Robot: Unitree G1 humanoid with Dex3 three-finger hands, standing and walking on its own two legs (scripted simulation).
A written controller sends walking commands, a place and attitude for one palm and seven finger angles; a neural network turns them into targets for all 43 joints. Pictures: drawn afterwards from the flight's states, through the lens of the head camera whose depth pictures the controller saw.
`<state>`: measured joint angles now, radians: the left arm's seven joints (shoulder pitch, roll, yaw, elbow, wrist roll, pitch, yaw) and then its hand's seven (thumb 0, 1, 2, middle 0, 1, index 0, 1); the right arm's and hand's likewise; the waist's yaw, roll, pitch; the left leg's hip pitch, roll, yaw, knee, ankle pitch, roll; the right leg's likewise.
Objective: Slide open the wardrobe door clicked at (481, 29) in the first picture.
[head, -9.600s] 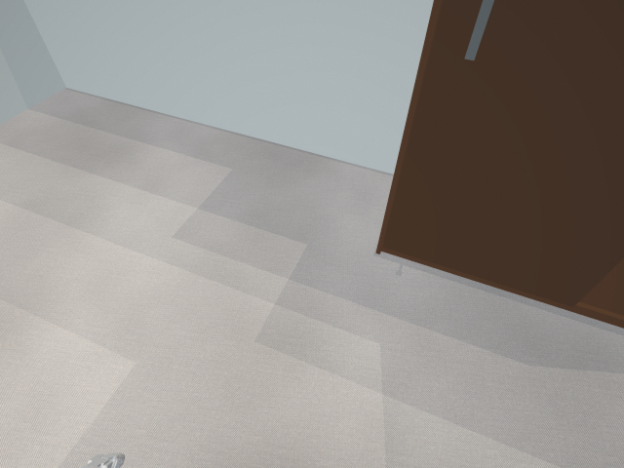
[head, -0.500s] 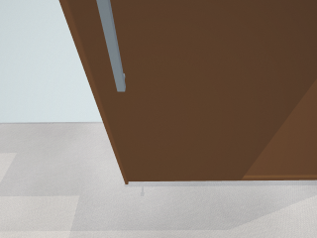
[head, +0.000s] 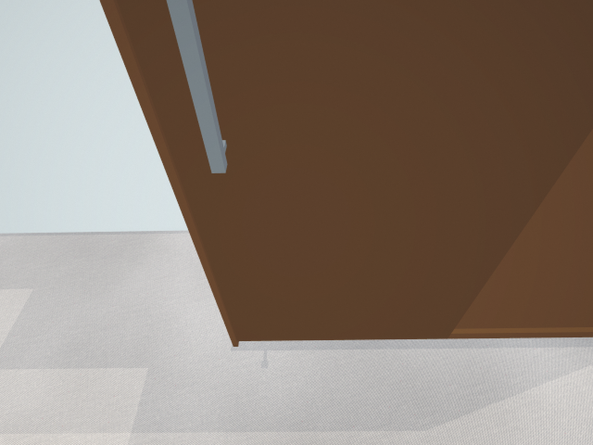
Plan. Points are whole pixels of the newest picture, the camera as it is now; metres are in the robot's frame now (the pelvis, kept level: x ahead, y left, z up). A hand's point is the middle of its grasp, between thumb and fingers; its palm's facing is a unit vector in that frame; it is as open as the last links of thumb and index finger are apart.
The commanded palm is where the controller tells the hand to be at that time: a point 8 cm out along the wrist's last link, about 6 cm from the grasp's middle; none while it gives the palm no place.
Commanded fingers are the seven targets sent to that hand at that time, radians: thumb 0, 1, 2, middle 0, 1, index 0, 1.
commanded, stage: look again from close up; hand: left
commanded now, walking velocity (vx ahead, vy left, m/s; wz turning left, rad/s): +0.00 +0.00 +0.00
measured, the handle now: (205, 88) +0.53 +0.16 +0.22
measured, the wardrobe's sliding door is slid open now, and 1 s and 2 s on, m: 0.00 0.00 0.00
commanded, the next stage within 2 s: shuffle to correct the standing spot in 0.66 s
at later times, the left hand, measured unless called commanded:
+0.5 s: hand out of the picture +0.00 +0.17 -0.17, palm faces +0.03 -0.98 -0.20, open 7.3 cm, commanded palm none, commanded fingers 0.00 0.90 0.90 -0.20 -0.30 -0.20 -0.30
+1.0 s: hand out of the picture +0.01 +0.17 -0.18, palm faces +0.05 -0.98 -0.18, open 7.3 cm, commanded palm none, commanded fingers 0.00 0.90 0.90 -0.20 -0.30 -0.20 -0.30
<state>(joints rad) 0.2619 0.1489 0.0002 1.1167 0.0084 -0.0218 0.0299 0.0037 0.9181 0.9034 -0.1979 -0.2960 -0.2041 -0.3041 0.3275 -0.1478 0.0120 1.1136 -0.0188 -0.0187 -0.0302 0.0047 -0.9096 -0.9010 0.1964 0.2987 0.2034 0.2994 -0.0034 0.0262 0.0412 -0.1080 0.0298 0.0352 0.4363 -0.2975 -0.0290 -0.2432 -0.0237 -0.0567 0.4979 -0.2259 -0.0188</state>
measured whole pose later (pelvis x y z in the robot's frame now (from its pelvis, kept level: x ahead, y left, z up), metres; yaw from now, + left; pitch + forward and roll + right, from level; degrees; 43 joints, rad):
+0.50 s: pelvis +0.00 +0.00 +0.00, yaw +0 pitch -2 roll +1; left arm 0.26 0.16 0.00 1.12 0.01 -0.02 0.02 0.00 0.91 0.90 -0.20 -0.30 -0.20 -0.30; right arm 0.30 -0.15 0.01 1.12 -0.02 -0.02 -0.03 0.00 -0.91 -0.90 0.20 0.30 0.20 0.30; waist 0.01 0.01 0.05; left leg -0.11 0.04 0.03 0.42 -0.28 -0.03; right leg -0.24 -0.02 -0.06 0.47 -0.20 -0.02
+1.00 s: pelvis +0.01 +0.00 -0.01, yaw +0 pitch -1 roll +1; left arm 0.31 0.15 0.03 1.09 0.02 -0.01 0.01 0.00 0.91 0.90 -0.20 -0.30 -0.20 -0.30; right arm 0.35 -0.13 0.00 1.11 -0.03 -0.01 -0.02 0.00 -0.91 -0.90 0.20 0.30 0.20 0.30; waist 0.01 -0.01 0.03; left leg -0.13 0.04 0.03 0.51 -0.36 -0.02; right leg -0.27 -0.02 -0.06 0.57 -0.29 -0.03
